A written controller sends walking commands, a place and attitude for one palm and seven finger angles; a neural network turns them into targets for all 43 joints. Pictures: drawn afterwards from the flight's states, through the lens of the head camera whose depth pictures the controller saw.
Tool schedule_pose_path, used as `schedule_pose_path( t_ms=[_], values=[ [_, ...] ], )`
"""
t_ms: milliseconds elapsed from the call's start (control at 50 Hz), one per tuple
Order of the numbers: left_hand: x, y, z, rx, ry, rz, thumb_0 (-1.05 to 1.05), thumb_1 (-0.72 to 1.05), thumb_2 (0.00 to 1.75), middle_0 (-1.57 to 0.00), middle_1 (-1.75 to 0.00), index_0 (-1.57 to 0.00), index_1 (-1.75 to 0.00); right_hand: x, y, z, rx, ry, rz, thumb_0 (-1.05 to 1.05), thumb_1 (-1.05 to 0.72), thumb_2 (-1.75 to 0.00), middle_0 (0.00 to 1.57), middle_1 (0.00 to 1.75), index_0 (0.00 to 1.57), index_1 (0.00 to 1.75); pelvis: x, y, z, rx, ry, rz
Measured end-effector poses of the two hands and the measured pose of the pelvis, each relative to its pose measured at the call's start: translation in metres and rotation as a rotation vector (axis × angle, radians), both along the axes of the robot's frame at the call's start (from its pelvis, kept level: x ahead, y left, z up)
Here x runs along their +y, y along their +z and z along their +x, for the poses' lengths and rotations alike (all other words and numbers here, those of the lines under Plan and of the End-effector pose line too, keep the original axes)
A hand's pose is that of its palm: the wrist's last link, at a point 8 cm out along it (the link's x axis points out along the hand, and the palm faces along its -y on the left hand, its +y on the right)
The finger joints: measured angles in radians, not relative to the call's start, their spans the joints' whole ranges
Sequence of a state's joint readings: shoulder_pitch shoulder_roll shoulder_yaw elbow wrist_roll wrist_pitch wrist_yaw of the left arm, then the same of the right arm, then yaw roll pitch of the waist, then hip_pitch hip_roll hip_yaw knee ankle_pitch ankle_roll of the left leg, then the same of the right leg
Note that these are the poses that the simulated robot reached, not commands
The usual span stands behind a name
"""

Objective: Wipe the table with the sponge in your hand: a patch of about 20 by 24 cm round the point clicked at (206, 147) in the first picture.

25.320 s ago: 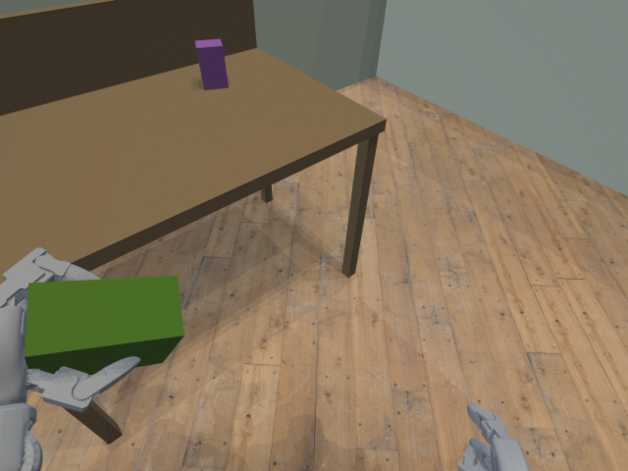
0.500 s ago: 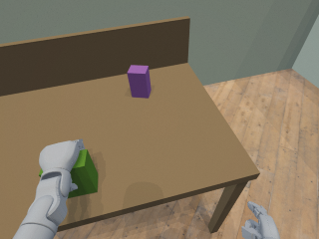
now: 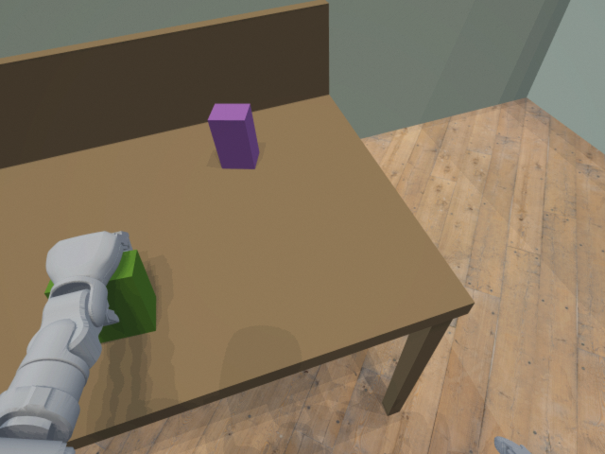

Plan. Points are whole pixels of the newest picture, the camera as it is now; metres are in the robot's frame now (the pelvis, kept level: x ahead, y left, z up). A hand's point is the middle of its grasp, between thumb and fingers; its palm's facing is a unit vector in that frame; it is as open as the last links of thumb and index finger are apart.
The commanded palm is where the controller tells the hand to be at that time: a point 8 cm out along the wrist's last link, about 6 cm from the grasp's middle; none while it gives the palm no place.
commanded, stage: wipe forward along the first lane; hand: left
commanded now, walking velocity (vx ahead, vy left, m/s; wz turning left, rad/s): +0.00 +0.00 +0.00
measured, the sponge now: (112, 307) +0.31 +0.33 -0.02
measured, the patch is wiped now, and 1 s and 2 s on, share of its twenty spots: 0.20 0.50 0.55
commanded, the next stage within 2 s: slide across to the middle lane in 0.88 s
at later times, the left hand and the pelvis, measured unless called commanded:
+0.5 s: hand (98, 251) +0.38 +0.36 +0.04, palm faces -0.16 +0.01 -0.99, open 10.2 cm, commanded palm +0.37 +0.35 +0.07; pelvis +0.00 +0.01 -0.01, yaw +0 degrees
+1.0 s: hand (97, 227) +0.43 +0.38 +0.03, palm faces -0.18 +0.03 -0.98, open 10.2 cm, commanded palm +0.42 +0.36 +0.07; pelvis +0.01 +0.03 -0.01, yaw -1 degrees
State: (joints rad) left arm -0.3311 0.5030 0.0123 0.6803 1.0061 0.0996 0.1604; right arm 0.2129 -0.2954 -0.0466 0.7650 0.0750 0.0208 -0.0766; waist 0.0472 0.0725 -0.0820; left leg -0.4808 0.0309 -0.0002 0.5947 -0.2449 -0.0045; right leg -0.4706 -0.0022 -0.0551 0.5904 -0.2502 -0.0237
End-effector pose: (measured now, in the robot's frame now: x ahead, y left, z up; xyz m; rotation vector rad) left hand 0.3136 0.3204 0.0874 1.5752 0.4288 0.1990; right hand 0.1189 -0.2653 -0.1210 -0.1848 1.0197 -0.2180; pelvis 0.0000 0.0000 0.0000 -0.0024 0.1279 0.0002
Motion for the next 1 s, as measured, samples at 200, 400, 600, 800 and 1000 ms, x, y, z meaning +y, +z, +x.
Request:
schedule_pose_path(
  t_ms=[200, 400, 600, 800, 1000],
  values=[
    [0.009, 0.002, 0.021, 0.004, 0.011, 0.02, 0.01, -0.57, 1.1, -0.75, -1.29, -0.78, -1.3, 0.001, -0.002, -0.013, 0.021, -0.021, 0.002, 0.01, -0.9, -0.9, 0.2, 0.3, 0.2, 0.29, 0.0, -0.003, -0.004, 0.026, 0.001, -0.004],
    [0.021, 0.003, 0.04, 0.013, 0.013, 0.016, 0.01, -0.57, 1.1, -0.75, -1.3, -0.78, -1.31, 0.001, 0.0, -0.023, 0.048, -0.034, -0.016, 0.01, -0.9, -0.9, 0.21, 0.3, 0.2, 0.29, 0.005, -0.005, -0.004, 0.051, -0.001, -0.011],
    [0.039, 0.004, 0.065, 0.025, 0.023, 0.006, 0.02, -0.57, 1.1, -0.75, -1.3, -0.78, -1.32, 0.002, 0.003, -0.04, 0.106, -0.061, -0.045, 0.01, -0.9, -0.9, 0.21, 0.3, 0.2, 0.29, 0.013, -0.005, 0.0, 0.083, -0.005, -0.019],
    [0.05, 0.003, 0.088, 0.037, 0.001, 0.015, 0.01, -0.57, 1.1, -0.75, -1.3, -0.78, -1.32, 0.011, 0.002, -0.055, 0.177, -0.089, -0.051, 0.01, -0.9, -0.9, 0.21, 0.3, 0.2, 0.29, 0.026, -0.006, 0.009, 0.116, -0.012, -0.026],
    [0.054, 0.001, 0.102, 0.036, 0.005, 0.027, 0.01, -0.58, 1.1, -0.76, -1.3, -0.79, -1.32, 0.025, -0.004, -0.055, 0.212, -0.088, -0.025, 0.01, -0.9, -0.9, 0.21, 0.3, 0.2, 0.29, 0.033, -0.008, 0.014, 0.139, -0.01, -0.029]
  ],
)
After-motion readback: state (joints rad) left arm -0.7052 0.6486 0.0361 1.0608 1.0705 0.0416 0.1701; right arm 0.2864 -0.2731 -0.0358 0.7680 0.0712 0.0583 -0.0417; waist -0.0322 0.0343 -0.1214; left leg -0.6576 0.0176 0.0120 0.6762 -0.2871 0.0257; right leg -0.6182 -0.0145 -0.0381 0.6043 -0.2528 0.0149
